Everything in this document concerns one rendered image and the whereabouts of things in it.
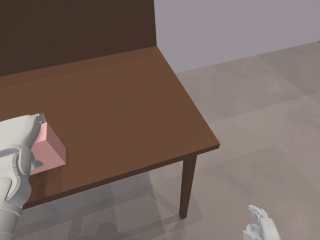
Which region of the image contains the sponge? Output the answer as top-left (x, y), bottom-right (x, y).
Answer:
top-left (30, 122), bottom-right (66, 175)

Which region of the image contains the table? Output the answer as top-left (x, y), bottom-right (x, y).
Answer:
top-left (0, 0), bottom-right (220, 220)

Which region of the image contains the robot left hand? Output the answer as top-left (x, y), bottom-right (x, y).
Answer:
top-left (0, 113), bottom-right (47, 171)

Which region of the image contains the robot right hand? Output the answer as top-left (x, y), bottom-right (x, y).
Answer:
top-left (243, 205), bottom-right (281, 240)

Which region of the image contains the robot left forearm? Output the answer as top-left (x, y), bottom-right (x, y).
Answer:
top-left (0, 144), bottom-right (32, 240)

